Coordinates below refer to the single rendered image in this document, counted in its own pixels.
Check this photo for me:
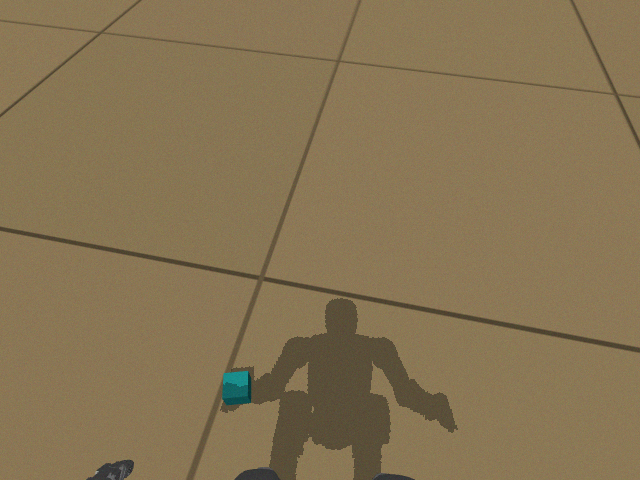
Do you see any left robot hand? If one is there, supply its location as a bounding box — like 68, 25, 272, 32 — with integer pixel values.
86, 460, 134, 480

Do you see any cube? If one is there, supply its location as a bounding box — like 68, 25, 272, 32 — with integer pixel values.
222, 371, 251, 405

